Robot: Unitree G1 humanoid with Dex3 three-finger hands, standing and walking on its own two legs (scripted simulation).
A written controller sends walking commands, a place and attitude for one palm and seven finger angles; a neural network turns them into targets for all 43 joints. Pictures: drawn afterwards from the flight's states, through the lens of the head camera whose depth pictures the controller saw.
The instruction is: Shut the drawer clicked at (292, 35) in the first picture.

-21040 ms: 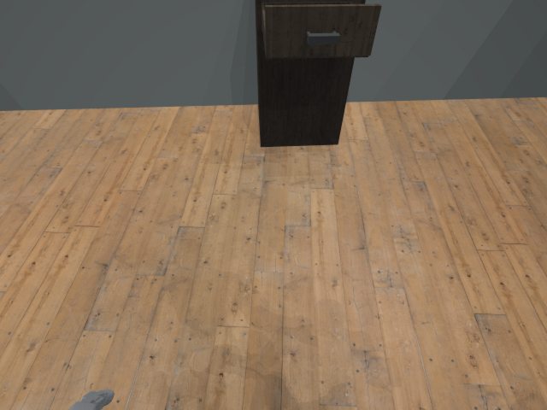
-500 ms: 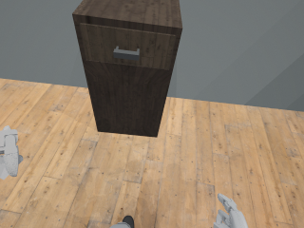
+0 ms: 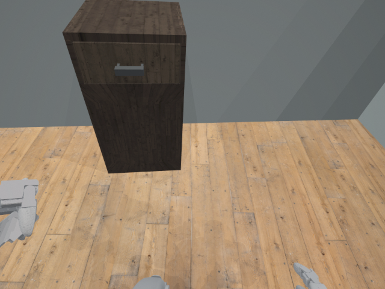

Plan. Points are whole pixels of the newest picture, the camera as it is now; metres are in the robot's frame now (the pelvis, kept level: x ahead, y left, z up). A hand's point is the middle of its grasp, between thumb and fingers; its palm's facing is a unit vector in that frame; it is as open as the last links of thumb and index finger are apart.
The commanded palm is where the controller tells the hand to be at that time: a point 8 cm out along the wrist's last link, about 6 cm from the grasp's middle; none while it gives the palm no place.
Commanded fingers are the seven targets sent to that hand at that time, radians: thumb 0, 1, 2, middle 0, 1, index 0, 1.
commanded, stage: stop stepping back and stand still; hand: left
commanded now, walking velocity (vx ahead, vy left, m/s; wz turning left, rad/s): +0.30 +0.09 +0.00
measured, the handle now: (130, 68) +0.93 +0.30 -0.01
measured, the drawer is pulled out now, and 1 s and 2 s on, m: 0.00 0.00 0.00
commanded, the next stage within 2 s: let the arm hang, fingers relaxed in 1.30 s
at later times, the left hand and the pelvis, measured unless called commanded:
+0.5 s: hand out of the picture +0.12 +0.25 +0.17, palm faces +0.47 -0.71 -0.52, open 3.3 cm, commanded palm +0.06 +0.29 +0.18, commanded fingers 0.00 0.90 0.90 -1.40 -1.60 -1.40 -1.60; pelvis -0.05 +0.00 -0.01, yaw +5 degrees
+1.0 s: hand out of the picture +0.17 +0.28 +0.16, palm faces +0.39 -0.76 -0.51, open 3.2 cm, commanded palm +0.10 +0.32 +0.18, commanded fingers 0.00 0.90 0.90 -1.40 -1.60 -1.40 -1.60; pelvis +0.00 +0.03 +0.00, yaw +5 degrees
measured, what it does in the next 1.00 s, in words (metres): steps on the spot: left foot, then left foot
